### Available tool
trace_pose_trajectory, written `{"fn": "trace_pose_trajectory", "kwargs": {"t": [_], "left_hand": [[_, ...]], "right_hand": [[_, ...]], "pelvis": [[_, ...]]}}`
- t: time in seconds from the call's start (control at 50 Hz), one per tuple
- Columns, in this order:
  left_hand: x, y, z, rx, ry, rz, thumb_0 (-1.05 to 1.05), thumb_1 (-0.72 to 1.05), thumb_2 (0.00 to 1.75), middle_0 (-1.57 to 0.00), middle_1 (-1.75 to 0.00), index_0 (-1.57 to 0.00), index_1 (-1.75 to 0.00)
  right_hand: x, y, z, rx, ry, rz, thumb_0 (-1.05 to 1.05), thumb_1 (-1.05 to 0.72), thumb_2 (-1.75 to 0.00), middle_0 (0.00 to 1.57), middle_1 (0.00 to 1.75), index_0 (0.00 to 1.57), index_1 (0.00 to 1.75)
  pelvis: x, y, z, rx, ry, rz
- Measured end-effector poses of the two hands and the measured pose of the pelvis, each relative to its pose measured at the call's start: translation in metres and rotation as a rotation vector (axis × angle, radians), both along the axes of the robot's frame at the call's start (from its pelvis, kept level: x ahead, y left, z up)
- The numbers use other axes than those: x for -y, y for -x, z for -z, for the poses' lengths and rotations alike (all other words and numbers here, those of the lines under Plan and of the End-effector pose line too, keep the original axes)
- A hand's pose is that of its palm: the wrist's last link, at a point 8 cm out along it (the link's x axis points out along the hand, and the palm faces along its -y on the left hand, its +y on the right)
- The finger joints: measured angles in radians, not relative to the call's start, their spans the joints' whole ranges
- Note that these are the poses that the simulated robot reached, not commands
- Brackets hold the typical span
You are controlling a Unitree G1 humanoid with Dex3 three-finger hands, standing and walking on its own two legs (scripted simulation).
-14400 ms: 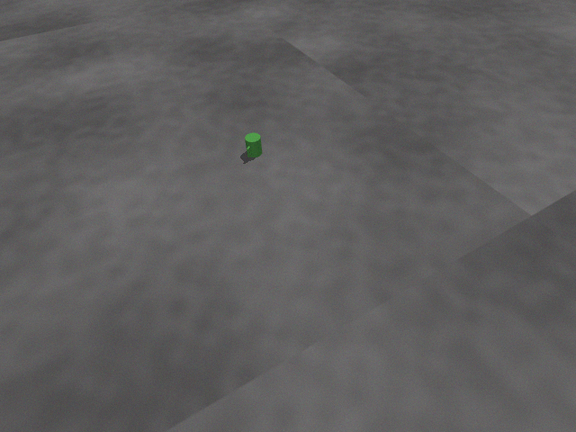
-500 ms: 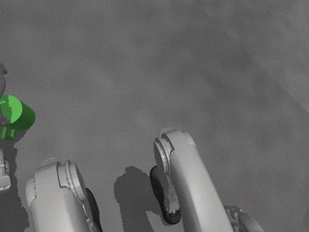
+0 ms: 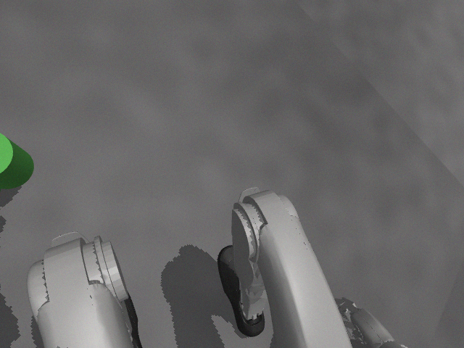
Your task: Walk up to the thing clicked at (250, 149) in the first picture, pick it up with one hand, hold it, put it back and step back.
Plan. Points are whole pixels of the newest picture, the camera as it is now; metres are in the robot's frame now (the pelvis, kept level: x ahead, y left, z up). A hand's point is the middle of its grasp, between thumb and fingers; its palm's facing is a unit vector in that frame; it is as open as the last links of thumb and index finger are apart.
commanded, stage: rest palm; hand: left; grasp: from above
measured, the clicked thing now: out of the picture +0.45 +0.33 -0.26
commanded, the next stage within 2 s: close in 0.44 s
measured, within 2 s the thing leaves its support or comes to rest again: neither
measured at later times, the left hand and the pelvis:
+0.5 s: hand out of the picture +0.45 +0.33 -0.22, palm faces -0.44 -0.15 -0.89, open 13.9 cm; pelvis +0.00 +0.00 -0.01, yaw -2 degrees
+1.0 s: hand out of the picture +0.45 +0.33 -0.23, palm faces -0.42 -0.14 -0.89, open 13.0 cm; pelvis +0.00 +0.01 -0.01, yaw -3 degrees
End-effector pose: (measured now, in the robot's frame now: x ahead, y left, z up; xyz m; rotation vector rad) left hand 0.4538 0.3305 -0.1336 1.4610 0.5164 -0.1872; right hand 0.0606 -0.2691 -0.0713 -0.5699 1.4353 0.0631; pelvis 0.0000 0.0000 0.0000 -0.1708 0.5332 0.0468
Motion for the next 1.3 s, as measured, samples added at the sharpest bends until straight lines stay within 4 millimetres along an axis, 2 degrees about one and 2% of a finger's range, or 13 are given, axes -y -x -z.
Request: {"fn": "trace_pose_trajectory", "kwargs": {"t": [0.2, 0.48, 0.7, 0.94, 1.3], "left_hand": [[0.000, -0.006, 0.017, -0.002, -0.013, -0.036, 0.00, -0.52, 1.12, -0.10, -1.04, -0.07, -1.06], [-0.001, -0.003, 0.029, -0.022, 0.008, -0.039, 0.00, -0.54, 1.11, -0.10, -1.03, -0.06, -1.06], [0.001, -0.004, 0.036, 0.004, 0.010, -0.030, 0.00, -0.48, 1.12, -0.14, -1.02, -0.10, -1.05], [0.000, -0.003, 0.035, -0.001, 0.003, -0.041, 0.00, -0.40, 1.05, -0.20, -1.01, -0.18, -1.02], [-0.001, -0.002, 0.033, 0.001, 0.006, -0.037, -0.01, -0.35, 0.98, -0.31, -0.97, -0.24, -0.97]], "right_hand": [[-0.006, 0.009, 0.003, -0.012, -0.016, -0.014, 0.00, -0.90, -0.90, 0.20, 0.30, 0.20, 0.30], [-0.012, 0.027, 0.001, -0.067, -0.036, -0.025, 0.00, -0.90, -0.90, 0.20, 0.30, 0.21, 0.30], [-0.010, 0.021, -0.002, -0.047, -0.029, -0.069, 0.00, -0.90, -0.90, 0.20, 0.30, 0.21, 0.30], [-0.013, 0.014, -0.003, -0.015, -0.037, -0.100, 0.00, -0.90, -0.90, 0.20, 0.30, 0.21, 0.30], [-0.015, 0.015, -0.005, -0.009, -0.045, -0.103, 0.00, -0.90, -0.90, 0.20, 0.30, 0.21, 0.30]], "pelvis": [[-0.002, -0.001, 0.007, 0.013, 0.010, 0.011], [-0.002, -0.002, 0.010, 0.032, 0.021, 0.022], [-0.003, -0.001, 0.013, 0.047, 0.030, 0.030], [-0.005, 0.000, 0.014, 0.058, 0.036, 0.034], [-0.006, 0.001, 0.013, 0.059, 0.040, 0.034]]}}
